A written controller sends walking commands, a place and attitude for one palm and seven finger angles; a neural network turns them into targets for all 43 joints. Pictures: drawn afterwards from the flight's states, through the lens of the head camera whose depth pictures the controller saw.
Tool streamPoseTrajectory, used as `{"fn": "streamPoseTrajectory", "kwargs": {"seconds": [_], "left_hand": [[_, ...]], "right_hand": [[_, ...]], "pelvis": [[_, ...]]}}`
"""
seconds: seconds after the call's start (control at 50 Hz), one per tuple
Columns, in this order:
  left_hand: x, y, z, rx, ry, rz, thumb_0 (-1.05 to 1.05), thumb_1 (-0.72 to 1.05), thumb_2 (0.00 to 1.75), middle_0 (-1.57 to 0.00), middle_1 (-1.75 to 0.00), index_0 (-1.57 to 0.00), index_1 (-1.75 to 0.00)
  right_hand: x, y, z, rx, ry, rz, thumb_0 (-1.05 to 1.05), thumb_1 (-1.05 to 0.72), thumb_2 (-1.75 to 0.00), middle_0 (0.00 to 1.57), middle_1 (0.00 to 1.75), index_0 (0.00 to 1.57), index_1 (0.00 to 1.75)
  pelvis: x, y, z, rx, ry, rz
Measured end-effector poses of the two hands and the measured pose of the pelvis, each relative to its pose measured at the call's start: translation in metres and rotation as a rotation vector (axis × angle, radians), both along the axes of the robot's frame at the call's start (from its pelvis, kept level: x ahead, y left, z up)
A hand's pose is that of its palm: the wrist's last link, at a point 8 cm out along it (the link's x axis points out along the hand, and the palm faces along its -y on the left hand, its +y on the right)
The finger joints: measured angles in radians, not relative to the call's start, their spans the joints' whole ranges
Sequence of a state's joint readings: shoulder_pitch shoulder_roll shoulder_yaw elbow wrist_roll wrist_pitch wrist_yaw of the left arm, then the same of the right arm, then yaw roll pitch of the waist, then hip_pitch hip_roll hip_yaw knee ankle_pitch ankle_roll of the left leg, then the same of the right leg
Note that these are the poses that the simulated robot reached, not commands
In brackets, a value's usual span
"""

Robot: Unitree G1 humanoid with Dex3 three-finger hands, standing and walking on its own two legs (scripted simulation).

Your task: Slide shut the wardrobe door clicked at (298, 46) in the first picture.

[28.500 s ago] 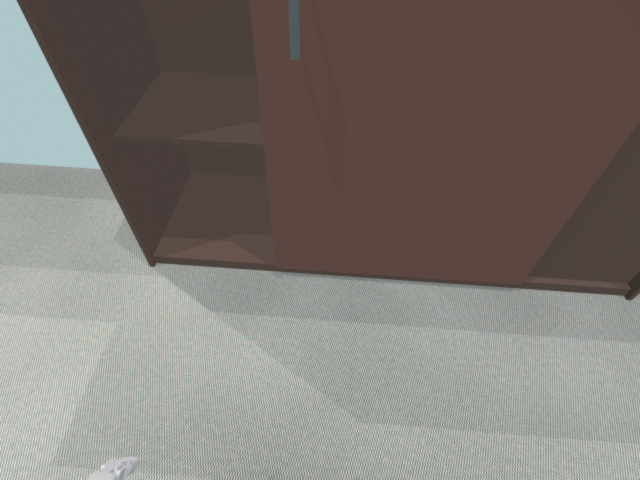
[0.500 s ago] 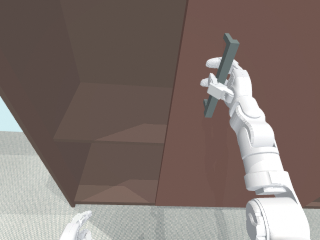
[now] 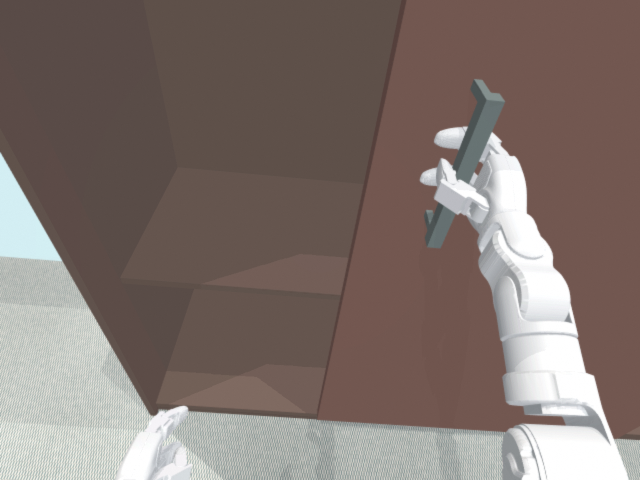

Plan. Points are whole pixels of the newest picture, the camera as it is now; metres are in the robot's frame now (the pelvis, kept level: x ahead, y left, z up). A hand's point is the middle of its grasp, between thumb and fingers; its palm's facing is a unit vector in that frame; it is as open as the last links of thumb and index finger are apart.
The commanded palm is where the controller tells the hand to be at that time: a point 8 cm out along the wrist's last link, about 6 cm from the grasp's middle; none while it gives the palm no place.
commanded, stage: grip the handle and tug to test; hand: right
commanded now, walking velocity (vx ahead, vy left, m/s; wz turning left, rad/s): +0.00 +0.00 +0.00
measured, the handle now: (454, 171) +0.45 -0.12 +0.21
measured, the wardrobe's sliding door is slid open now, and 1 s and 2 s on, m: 0.48 0.45 0.38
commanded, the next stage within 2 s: tug the door sideways, standing still in 0.12 s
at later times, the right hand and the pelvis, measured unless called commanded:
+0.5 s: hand (443, 189) +0.40 -0.09 +0.22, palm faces -0.01 +1.00 -0.05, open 5.4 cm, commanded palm +0.37 -0.12 +0.22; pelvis +0.02 +0.00 +0.00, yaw -4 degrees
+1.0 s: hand (411, 188) +0.39 -0.05 +0.21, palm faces -0.04 +1.00 -0.08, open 5.7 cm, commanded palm +0.37 -0.10 +0.22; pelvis -0.02 -0.01 -0.01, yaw -5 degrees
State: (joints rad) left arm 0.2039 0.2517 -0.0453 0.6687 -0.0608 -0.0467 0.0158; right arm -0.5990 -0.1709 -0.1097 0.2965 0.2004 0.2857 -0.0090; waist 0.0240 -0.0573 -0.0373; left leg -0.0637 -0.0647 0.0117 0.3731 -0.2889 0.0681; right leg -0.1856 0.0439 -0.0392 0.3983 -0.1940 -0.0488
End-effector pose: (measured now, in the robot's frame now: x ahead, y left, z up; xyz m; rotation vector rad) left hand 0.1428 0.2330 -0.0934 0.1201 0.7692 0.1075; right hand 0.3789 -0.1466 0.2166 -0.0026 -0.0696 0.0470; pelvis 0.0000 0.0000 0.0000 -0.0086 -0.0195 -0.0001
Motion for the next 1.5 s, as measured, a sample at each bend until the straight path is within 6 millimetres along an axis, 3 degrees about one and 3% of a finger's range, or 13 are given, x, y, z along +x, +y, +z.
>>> {"fn": "streamPoseTrajectory", "kwargs": {"seconds": [0.28, 0.4, 0.5, 0.62, 0.76, 1.02, 1.12, 1.32, 1.42, 1.5], "left_hand": [[0.055, 0.003, 0.013, 0.014, -0.041, -0.032, 0.01, 0.91, 0.9, -0.2, -0.3, -0.2, -0.3], [0.076, -0.003, 0.011, 0.036, -0.018, -0.089, 0.01, 0.91, 0.9, -0.2, -0.3, -0.2, -0.3], [0.082, -0.017, 0.007, 0.012, -0.012, -0.126, 0.01, 0.91, 0.9, -0.2, -0.3, -0.2, -0.3], [0.071, -0.034, 0.0, -0.017, 0.01, -0.166, 0.01, 0.91, 0.9, -0.2, -0.3, -0.2, -0.3], [0.043, -0.042, -0.012, -0.043, 0.052, -0.18, 0.01, 0.91, 0.9, -0.2, -0.3, -0.2, -0.3], [-0.015, -0.034, -0.024, -0.03, 0.115, -0.146, 0.01, 0.91, 0.9, -0.2, -0.3, -0.2, -0.3], [-0.031, -0.028, -0.026, -0.015, 0.107, -0.057, 0.01, 0.91, 0.9, -0.2, -0.3, -0.2, -0.3], [-0.053, -0.005, -0.043, -0.032, 0.198, -0.006, 0.01, 0.91, 0.9, -0.2, -0.3, -0.2, -0.3], [-0.048, 0.024, -0.049, -0.021, 0.219, -0.002, 0.01, 0.91, 0.9, -0.2, -0.3, -0.2, -0.3], [-0.037, 0.051, -0.038, 0.031, 0.232, 0.008, 0.01, 0.91, 0.9, -0.2, -0.3, -0.2, -0.3]], "right_hand": [[-0.003, -0.002, -0.001, -0.009, -0.014, 0.019, 0.0, -0.8, -0.8, 0.41, 1.4, 0.32, 1.4], [-0.003, -0.001, 0.0, -0.011, 0.0, -0.006, 0.0, -0.77, -0.83, 0.42, 1.4, 0.36, 1.4], [-0.004, 0.0, 0.001, -0.041, 0.012, -0.04, 0.0, -0.76, -0.84, 0.44, 1.4, 0.36, 1.4], [-0.005, 0.003, 0.001, -0.043, 0.009, -0.047, 0.0, -0.77, -0.83, 0.44, 1.4, 0.34, 1.4], [-0.006, 0.01, 0.001, -0.069, 0.008, -0.05, -0.01, -0.79, -0.82, 0.45, 1.4, 0.3, 1.4], [-0.007, 0.04, 0.0, -0.069, -0.008, -0.003, -0.01, -0.8, -0.81, 0.44, 1.4, 0.27, 1.4], [0.0, 0.046, -0.002, -0.127, -0.116, 0.079, -0.03, -0.72, -0.8, 0.44, 1.4, 0.29, 1.4], [0.003, 0.062, -0.006, -0.16, -0.211, 0.087, -0.08, -0.67, -0.84, 0.47, 1.4, 0.3, 1.4], [0.002, 0.07, -0.007, -0.159, -0.222, 0.042, -0.08, -0.68, -0.85, 0.47, 1.4, 0.29, 1.4], [0.002, 0.074, -0.008, -0.143, -0.233, 0.027, -0.08, -0.68, -0.86, 0.48, 1.4, 0.3, 1.4]], "pelvis": [[0.027, 0.003, -0.002, -0.006, 0.017, 0.0], [0.027, 0.003, -0.004, -0.006, 0.015, -0.037], [0.023, 0.0, -0.005, -0.004, 0.015, -0.062], [0.016, -0.001, -0.007, -0.007, 0.01, -0.077], [0.002, -0.006, -0.008, 0.0, 0.006, -0.09], [-0.021, -0.015, -0.009, 0.013, 0.012, -0.09], [-0.028, -0.015, -0.01, 0.007, 0.013, -0.027], [-0.032, 0.017, -0.012, 0.012, -0.023, -0.013], [-0.022, 0.043, -0.02, 0.059, -0.045, -0.048], [-0.015, 0.058, -0.015, 0.03, -0.035, -0.05]]}}
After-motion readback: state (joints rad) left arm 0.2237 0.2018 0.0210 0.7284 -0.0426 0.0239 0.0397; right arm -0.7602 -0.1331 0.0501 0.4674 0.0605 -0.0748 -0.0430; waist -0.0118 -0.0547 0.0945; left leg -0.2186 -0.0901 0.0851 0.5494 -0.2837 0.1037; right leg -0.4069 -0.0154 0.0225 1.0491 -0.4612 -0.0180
